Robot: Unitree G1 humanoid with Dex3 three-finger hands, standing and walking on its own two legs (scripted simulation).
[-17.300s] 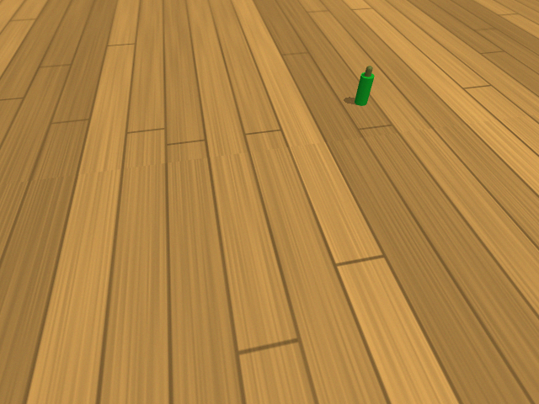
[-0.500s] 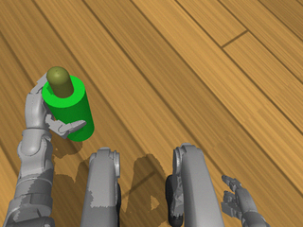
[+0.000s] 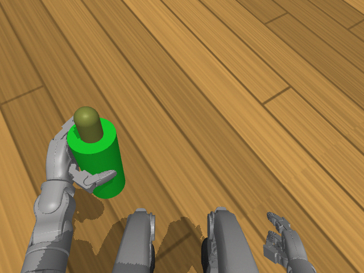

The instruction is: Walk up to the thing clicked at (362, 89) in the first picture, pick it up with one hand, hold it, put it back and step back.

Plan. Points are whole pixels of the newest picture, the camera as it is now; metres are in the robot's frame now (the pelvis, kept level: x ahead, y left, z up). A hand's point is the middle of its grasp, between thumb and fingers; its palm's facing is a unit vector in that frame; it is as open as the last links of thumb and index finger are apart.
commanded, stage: lift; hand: left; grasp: from the side
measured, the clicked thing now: (98, 154) +0.35 +0.18 +0.01
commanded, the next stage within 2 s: hold in 1.08 s
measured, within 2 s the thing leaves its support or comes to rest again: neither
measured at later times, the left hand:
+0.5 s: hand (79, 128) +0.35 +0.18 +0.12, palm faces +0.02 -1.00 -0.02, open 11.8 cm
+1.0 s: hand (75, 106) +0.37 +0.17 +0.16, palm faces +0.02 -1.00 +0.00, open 11.8 cm
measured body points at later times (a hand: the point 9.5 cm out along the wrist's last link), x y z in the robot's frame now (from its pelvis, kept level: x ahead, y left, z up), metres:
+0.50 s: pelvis +0.03 +0.00 +0.10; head +0.11 +0.01 +0.54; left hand +0.35 +0.23 +0.12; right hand +0.16 -0.25 -0.01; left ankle +0.05 +0.12 -0.55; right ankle +0.06 -0.14 -0.55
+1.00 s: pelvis +0.04 -0.01 +0.14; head +0.10 +0.00 +0.58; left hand +0.36 +0.22 +0.17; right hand +0.17 -0.25 +0.03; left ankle +0.05 +0.12 -0.55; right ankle +0.06 -0.14 -0.55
